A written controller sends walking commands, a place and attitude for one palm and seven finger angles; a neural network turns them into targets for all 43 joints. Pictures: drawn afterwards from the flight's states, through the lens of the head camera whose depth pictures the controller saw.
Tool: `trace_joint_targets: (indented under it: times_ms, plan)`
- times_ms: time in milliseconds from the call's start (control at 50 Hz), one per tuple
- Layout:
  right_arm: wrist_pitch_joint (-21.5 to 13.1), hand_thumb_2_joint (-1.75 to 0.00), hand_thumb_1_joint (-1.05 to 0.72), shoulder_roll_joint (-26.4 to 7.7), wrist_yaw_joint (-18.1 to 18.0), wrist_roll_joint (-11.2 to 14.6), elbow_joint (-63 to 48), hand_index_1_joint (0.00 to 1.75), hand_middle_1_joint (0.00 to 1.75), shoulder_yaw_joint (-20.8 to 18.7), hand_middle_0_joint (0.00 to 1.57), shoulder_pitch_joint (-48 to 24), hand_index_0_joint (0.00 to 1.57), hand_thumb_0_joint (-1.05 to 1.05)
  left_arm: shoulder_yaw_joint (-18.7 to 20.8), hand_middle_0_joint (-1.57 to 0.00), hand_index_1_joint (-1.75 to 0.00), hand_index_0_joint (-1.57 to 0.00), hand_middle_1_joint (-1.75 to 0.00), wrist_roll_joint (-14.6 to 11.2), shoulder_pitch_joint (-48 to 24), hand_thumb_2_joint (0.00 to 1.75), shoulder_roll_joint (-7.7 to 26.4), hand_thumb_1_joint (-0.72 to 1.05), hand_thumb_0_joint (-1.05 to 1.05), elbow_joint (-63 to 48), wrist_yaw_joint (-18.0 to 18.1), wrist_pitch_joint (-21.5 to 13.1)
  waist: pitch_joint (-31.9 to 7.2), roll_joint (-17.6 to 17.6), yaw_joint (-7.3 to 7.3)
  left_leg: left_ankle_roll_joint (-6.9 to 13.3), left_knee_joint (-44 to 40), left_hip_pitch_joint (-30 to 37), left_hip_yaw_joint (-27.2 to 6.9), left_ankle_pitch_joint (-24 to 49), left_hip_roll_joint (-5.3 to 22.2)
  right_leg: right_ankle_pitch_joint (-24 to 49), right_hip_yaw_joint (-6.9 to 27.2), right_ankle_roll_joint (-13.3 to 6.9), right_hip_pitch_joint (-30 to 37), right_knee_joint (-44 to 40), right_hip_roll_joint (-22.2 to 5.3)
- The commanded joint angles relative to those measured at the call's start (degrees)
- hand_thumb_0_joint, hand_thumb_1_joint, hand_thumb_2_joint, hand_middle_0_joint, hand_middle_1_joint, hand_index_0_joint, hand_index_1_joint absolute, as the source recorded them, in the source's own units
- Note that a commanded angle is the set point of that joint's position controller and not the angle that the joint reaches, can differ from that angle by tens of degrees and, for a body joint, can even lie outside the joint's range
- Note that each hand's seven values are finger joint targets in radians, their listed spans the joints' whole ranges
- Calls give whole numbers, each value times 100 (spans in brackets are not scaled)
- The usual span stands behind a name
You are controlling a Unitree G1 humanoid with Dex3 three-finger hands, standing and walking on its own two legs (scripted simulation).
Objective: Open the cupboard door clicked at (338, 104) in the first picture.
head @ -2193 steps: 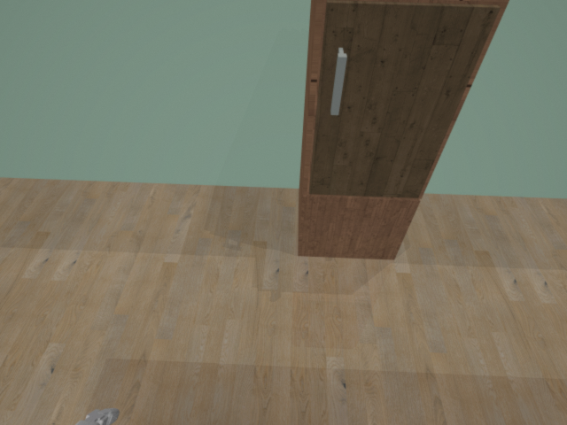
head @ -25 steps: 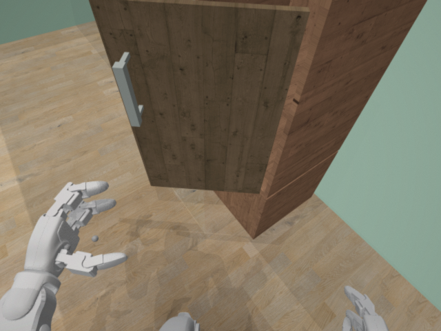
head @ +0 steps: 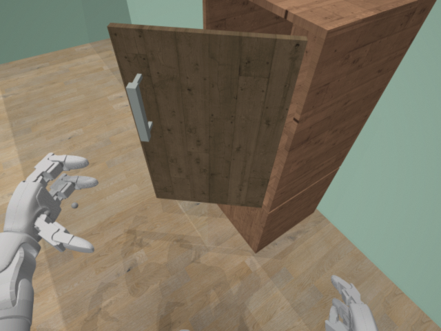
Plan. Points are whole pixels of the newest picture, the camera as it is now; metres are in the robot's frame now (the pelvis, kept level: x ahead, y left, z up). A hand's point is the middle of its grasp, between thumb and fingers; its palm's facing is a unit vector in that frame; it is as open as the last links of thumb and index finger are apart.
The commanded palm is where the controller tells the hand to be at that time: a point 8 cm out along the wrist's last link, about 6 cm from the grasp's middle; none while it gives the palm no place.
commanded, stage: raise the hand with hooked fingers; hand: left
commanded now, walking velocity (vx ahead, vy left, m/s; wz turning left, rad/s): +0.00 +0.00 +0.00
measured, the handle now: (142, 109) +0.55 +0.23 +0.08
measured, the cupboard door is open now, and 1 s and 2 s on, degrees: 50 50 50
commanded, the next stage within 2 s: move the hooked fingers beside the handle in 0.58 s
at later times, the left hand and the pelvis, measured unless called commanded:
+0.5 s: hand (89, 194) +0.30 +0.25 +0.10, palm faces +0.02 -1.00 -0.03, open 14.0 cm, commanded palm +0.27 +0.30 +0.11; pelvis +0.01 -0.02 +0.00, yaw -1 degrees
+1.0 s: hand (92, 172) +0.35 +0.26 +0.10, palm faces +0.00 -1.00 -0.01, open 14.0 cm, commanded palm +0.32 +0.31 +0.10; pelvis +0.00 -0.02 +0.00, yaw -1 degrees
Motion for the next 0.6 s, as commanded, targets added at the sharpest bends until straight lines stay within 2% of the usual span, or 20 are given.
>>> trace_joint_targets:
  times_ms: [0,60,120,200,220,280,300,320,360,400,420,440,460,520,540,580]
  plan:
    - [-326,-90,-90,-897,-140,36,-723,30,30,-383,20,-247,20,0,560,-30,-120,-30,-120,-192,-1635,30,1552,-50,0,-862,-132,-280,-1074,590,-99,-56,-827,1423,-464,785,-80,928,174,-119,-231,-666,223]
    - [-322,-90,-90,-941,-155,53,-742,30,30,-387,20,-212,20,0,632,-30,-120,-30,-120,-178,-1712,30,1749,-50,0,-545,-302,-59,-1101,493,-52,-33,-867,1379,-441,846,-110,1040,198,-113,-83,-741,210]
    - [-330,-90,-90,-965,-128,65,-774,30,30,-409,20,-172,20,0,534,-30,-120,-30,-120,-269,-1386,30,1546,-50,0,-188,-440,74,-961,-26,-38,5,-816,1235,-376,939,-127,1218,245,-85,-35,-798,196]
    - [-337,-90,-90,-970,-78,53,-800,30,30,-447,20,-173,20,0,634,-30,-120,-30,-120,-300,-1545,30,1633,-50,0,-430,-401,-66,-1094,146,-27,5,-766,1262,-305,1019,-156,1303,288,-64,-53,-760,178]
    - [-344,-90,-90,-964,-60,32,-802,30,30,-455,20,-144,20,0,742,-30,-120,-30,-120,-325,-1618,30,1757,-50,0,-571,-356,-158,-1193,79,3,12,-725,1312,-284,1122,-149,1421,334,-65,37,-743,176]
    - [-370,-90,-90,-928,-39,9,-795,30,30,-475,20,-114,20,0,887,-30,-120,-30,-120,-256,-1657,30,1860,-50,0,-863,-196,-399,-1482,354,15,22,-709,1438,-244,1242,-165,1543,367,-49,145,-692,169]
    - [-382,-90,-90,-909,-37,12,-776,30,30,-469,20,-127,20,0,843,-30,-120,-30,-120,-213,-1630,30,1812,-50,0,-901,-146,-459,-1416,569,19,13,-724,1478,-241,1254,-156,1525,348,-67,111,-677,172]
    - [-367,-90,-90,-914,-34,-10,-761,30,30,-462,20,-96,20,0,908,-30,-120,-30,-120,-226,-1645,30,1902,-50,0,-906,-113,-484,-1351,390,-1,30,-694,1423,-226,1272,-140,1595,389,-51,143,-688,165]
    - [-368,-90,-90,-900,-46,8,-722,30,30,-472,20,-109,20,0,853,-30,-120,-30,-120,-196,-1614,30,1786,-50,0,-846,-88,-494,-1298,536,-31,31,-714,1420,-194,1238,-151,1618,388,-35,102,-698,156]
    - [-364,-90,-90,-904,-71,27,-688,30,30,-479,20,-119,20,0,788,-30,-120,-30,-120,-204,-1592,30,1697,-50,0,-739,-124,-464,-1243,480,-52,33,-721,1421,-187,1245,-146,1670,392,-20,87,-723,142]
    - [-336,-90,-90,-923,-74,22,-697,30,30,-465,20,-81,20,0,753,-30,-120,-30,-120,-218,-1563,30,1706,-50,0,-575,-168,-391,-1110,300,-69,40,-709,1334,-183,1182,-131,1647,410,-8,67,-734,146]
    - [-334,-90,-90,-919,-87,48,-697,30,30,-470,20,-135,20,0,661,-30,-120,-30,-120,-228,-1612,30,1610,-50,0,-575,-214,-352,-1075,326,-92,37,-720,1320,-181,1144,-139,1639,412,4,33,-748,140]
    - [-336,-90,-90,-919,-96,48,-694,30,30,-473,20,-143,20,0,718,-30,-120,-30,-120,-217,-1653,30,1677,-50,0,-567,-224,-329,-1127,406,-62,31,-743,1345,-192,1134,-147,1607,402,-5,45,-756,134]
    - [-329,-90,-90,-925,-113,57,-723,30,30,-467,20,-147,20,0,626,-30,-120,-30,-120,-233,-1627,30,1625,-50,0,-492,-281,-273,-1100,207,-68,45,-736,1357,-197,1175,-133,1649,407,2,70,-763,133]
    - [-332,-90,-90,-919,-109,59,-727,30,30,-468,20,-150,20,0,683,-30,-120,-30,-120,-227,-1646,30,1672,-50,0,-519,-269,-280,-1171,282,-43,39,-746,1376,-199,1171,-151,1641,399,-1,67,-758,136]
    - [-331,-90,-90,-917,-109,54,-737,30,30,-463,20,-164,20,0,681,-30,-120,-30,-120,-233,-1591,30,1622,-50,0,-443,-250,-296,-1144,158,-36,35,-769,1370,-212,1174,-148,1631,362,-3,47,-751,146]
